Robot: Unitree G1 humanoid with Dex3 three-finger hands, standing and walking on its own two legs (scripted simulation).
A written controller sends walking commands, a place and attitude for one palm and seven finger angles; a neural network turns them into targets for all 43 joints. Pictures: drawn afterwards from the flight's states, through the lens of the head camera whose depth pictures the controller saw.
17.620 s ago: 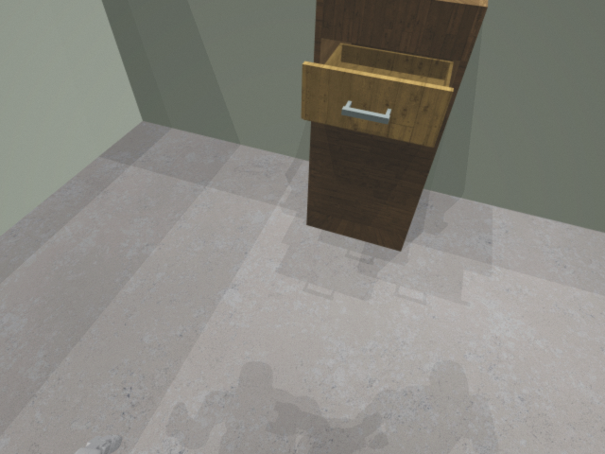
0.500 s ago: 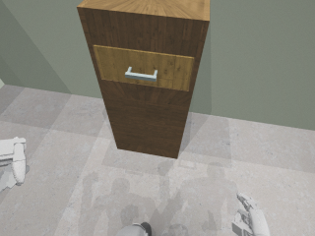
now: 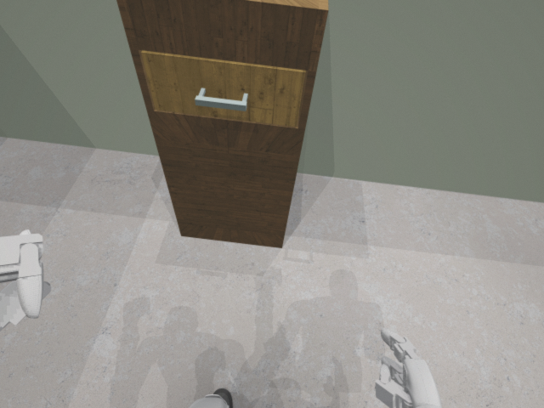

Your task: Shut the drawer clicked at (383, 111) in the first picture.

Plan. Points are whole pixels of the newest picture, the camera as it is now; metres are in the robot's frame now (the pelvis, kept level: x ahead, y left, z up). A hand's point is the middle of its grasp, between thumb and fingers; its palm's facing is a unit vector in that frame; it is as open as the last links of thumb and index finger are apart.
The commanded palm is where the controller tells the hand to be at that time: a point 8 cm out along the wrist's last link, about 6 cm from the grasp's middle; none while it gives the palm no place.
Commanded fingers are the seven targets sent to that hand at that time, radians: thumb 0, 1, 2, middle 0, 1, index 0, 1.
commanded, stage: stop stepping back and stand still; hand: left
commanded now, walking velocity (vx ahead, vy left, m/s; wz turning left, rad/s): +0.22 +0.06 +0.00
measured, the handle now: (222, 99) +0.79 +0.17 -0.03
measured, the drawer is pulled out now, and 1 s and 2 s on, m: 0.00 0.00 0.00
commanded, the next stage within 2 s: let the arm hang, fingers relaxed in 0.78 s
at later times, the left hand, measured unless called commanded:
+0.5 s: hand (9, 381) +0.12 +0.23 +0.17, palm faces +0.37 -0.83 -0.41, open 3.3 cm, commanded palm +0.07 +0.27 +0.18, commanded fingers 0.00 0.90 0.90 -1.40 -1.60 -1.40 -1.60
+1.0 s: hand (69, 402) +0.13 +0.25 +0.00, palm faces +0.16 -0.88 -0.44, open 3.1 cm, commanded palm none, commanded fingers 0.00 0.90 0.90 -1.12 -1.30 -1.12 -1.30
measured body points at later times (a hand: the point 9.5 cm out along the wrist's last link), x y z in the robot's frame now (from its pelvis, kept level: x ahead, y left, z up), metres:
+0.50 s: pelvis -0.06 -0.01 +0.00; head -0.07 +0.01 +0.45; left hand +0.10 +0.27 +0.19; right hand +0.10 -0.25 -0.07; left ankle -0.01 +0.10 -0.73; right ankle -0.08 -0.13 -0.73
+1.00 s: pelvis -0.07 +0.01 +0.00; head -0.06 -0.01 +0.45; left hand +0.11 +0.30 +0.03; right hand +0.11 -0.23 -0.11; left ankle -0.01 +0.10 -0.73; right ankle -0.08 -0.13 -0.73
